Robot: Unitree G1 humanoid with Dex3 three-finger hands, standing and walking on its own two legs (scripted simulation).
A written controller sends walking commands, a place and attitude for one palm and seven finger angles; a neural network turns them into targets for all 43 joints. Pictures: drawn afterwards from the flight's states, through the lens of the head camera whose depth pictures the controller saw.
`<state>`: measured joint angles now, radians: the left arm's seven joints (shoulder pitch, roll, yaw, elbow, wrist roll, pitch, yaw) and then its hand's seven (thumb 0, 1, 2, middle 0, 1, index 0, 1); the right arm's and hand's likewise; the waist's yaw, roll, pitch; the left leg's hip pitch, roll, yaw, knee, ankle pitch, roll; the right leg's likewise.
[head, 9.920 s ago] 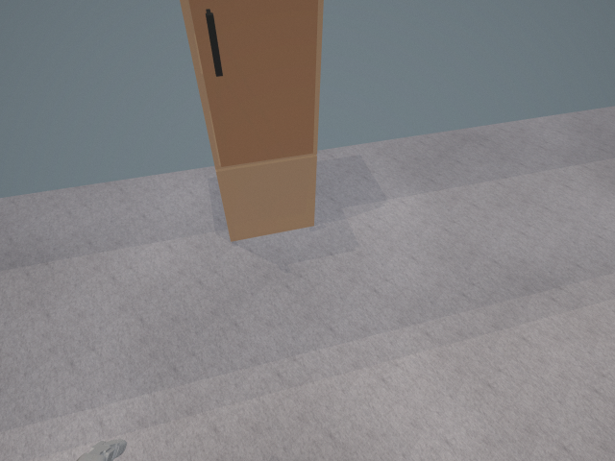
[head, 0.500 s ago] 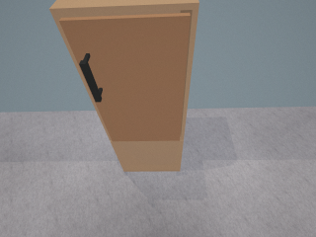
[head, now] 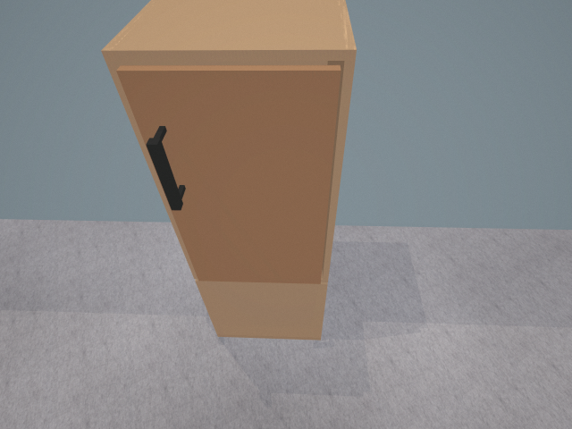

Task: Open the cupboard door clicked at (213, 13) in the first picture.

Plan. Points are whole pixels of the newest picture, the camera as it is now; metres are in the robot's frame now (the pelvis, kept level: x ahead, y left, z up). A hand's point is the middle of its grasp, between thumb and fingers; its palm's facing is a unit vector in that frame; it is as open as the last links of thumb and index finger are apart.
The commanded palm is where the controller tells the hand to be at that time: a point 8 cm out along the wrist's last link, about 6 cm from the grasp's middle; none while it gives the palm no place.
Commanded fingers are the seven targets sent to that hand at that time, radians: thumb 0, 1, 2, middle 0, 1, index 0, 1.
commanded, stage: come to a stop and stand still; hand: left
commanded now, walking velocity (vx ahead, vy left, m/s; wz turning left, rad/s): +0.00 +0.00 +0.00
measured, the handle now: (169, 170) +0.52 +0.24 +0.08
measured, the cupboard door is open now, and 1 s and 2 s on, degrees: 0 0 0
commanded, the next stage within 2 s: look again from close up in 0.18 s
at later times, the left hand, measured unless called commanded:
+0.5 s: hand out of the picture -0.01 +0.14 -0.17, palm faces +0.04 -0.98 -0.21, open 7.4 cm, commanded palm none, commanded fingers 0.00 0.90 0.90 -0.20 -0.30 -0.20 -0.30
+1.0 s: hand out of the picture +0.02 +0.17 -0.14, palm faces +0.15 -0.96 -0.25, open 7.2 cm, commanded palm +0.09 +0.19 -0.06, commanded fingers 0.00 0.78 0.85 -0.21 -0.38 -0.21 -0.38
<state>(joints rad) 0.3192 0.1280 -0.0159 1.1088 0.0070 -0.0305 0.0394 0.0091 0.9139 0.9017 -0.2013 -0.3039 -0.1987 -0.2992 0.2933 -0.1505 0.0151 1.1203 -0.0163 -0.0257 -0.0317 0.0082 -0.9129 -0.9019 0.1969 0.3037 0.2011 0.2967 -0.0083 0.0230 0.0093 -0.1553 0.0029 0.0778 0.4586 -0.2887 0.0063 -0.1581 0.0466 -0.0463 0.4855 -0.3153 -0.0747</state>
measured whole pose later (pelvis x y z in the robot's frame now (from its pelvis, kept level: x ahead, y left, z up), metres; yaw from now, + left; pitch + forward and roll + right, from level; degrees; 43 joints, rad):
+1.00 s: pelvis -0.01 -0.01 +0.00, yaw +0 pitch -1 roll +1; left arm 0.49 0.16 -0.03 0.65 -0.09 0.05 0.10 0.05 0.96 0.90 -0.21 -0.31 -0.21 -0.30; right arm 0.36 -0.16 0.02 1.02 0.00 -0.12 -0.06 0.02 -0.92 -0.90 0.20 0.30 0.20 0.30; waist 0.01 0.03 0.03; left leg -0.18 0.03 0.06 0.47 -0.29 -0.01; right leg -0.17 0.08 -0.05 0.46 -0.28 -0.10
